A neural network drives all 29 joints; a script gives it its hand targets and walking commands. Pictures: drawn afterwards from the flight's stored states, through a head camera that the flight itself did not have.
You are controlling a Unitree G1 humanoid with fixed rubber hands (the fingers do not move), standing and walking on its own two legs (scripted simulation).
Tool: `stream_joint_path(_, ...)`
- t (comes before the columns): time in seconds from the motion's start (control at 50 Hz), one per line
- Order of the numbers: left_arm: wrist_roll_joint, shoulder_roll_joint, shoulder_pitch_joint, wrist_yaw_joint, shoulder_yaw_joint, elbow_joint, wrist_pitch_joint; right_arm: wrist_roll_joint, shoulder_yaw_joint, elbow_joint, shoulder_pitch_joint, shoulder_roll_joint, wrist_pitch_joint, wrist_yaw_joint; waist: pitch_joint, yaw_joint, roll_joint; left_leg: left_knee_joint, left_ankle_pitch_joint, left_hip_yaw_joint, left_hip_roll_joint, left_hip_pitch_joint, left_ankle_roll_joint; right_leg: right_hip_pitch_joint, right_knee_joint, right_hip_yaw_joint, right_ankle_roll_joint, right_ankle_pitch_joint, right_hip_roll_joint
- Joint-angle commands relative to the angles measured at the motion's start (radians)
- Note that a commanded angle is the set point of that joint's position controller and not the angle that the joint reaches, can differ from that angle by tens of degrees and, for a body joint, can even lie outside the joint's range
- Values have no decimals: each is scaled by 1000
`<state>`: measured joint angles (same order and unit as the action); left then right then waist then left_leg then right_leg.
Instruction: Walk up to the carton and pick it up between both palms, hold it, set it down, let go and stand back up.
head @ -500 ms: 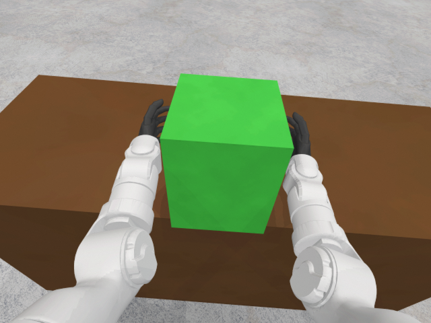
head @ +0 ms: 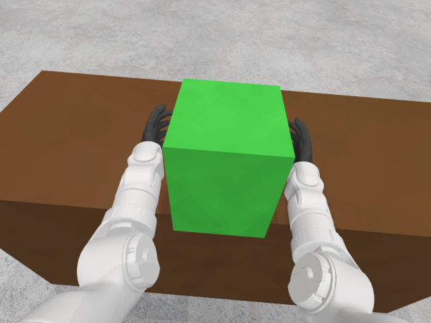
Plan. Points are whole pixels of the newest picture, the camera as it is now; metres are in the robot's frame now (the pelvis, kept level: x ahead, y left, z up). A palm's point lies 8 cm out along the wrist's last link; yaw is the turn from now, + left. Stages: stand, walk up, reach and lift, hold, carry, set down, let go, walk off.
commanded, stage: set down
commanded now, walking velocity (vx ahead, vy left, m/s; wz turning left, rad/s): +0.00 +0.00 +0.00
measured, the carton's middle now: (225, 160) +0.42 -0.01 +0.06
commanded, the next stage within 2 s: none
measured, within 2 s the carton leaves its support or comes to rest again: neither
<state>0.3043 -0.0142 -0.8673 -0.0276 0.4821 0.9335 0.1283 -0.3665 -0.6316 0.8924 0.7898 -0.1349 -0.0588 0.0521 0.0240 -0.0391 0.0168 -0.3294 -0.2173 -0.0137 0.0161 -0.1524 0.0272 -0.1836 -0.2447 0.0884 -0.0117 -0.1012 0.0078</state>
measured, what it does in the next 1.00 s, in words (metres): stands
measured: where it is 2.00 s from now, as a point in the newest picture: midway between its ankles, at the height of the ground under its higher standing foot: outside the picture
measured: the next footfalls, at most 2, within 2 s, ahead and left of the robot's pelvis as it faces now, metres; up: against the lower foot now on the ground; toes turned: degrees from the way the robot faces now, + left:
none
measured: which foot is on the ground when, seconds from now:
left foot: down 0.00-1.00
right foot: down 0.00-1.00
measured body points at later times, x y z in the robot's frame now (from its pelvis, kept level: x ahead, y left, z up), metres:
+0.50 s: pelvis +0.00 +0.00 +0.00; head +0.02 +0.01 +0.45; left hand +0.43 +0.14 +0.10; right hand +0.41 -0.15 +0.10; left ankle -0.03 +0.09 -0.75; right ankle +0.01 -0.11 -0.75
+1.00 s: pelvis +0.00 +0.00 +0.00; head +0.03 +0.01 +0.45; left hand +0.43 +0.14 +0.10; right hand +0.40 -0.15 +0.10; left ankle -0.03 +0.09 -0.75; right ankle +0.01 -0.11 -0.75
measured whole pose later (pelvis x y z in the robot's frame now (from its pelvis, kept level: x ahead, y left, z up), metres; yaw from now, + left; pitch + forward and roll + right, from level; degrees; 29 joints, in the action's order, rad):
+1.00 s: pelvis +0.00 +0.00 +0.00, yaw +0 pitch +1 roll -1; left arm 0.42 -0.08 -0.86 0.06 0.61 0.85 0.06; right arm -0.48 -0.72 0.75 0.76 -0.21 -0.11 -0.01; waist -0.04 -0.03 0.02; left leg -0.29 -0.19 -0.01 0.03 -0.12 0.03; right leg -0.17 -0.24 0.09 -0.01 -0.10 0.00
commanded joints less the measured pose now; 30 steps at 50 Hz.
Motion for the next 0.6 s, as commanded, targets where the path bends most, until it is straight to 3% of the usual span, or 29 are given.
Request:
stream_joint_path(0.0,-7,-472,-648,113,-215,-61,-46,-25,296,-88,675,-395,-72,-140,553,-6,-49,32,340,-56,-25,-14,-90,401,-80,20,34,348,-11)
stream_joint_path(0.58,83,-431,-526,138,-117,-37,-67,-114,209,-92,517,-382,-71,-152,372,-5,-34,75,220,-64,-28,-18,-69,322,-45,36,52,198,-16)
